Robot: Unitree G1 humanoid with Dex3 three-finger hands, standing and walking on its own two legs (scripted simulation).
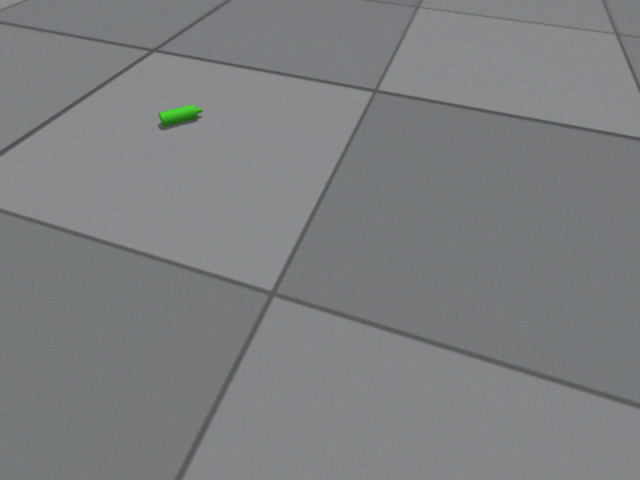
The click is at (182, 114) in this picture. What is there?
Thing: lying bottle
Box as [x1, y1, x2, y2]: [159, 104, 202, 126]
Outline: 201,108 196,109 193,104 160,112 159,115 163,125 165,126 196,118 196,113 202,111
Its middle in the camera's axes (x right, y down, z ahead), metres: -0.78 -0.71 +2.25
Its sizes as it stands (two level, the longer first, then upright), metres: 0.232 0.078 0.078
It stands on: the floor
